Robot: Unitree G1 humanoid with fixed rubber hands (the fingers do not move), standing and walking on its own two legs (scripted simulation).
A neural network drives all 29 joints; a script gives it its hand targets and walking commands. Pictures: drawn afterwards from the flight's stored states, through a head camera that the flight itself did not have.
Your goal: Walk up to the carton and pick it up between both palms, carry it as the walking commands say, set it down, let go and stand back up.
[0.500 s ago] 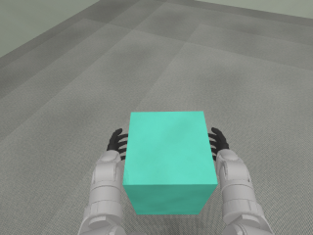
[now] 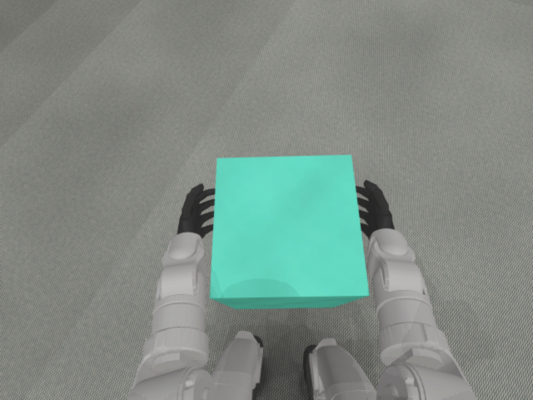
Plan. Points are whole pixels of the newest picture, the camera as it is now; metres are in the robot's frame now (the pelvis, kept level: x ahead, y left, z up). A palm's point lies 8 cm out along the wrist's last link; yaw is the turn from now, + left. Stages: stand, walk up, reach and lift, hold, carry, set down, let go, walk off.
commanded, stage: set down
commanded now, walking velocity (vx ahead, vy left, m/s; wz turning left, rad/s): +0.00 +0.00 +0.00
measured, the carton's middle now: (284, 244) +0.35 +0.01 -0.13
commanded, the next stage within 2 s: none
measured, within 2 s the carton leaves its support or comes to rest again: neither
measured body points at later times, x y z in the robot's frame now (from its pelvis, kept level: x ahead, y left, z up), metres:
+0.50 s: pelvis -0.02 +0.00 -0.07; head +0.18 +0.01 +0.33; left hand +0.39 +0.17 -0.15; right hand +0.40 -0.13 -0.15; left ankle +0.06 +0.11 -0.69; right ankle +0.03 -0.11 -0.69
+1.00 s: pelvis -0.03 +0.00 -0.15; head +0.21 +0.01 +0.23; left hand +0.41 +0.17 -0.24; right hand +0.43 -0.13 -0.24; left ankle +0.06 +0.11 -0.69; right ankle +0.03 -0.11 -0.69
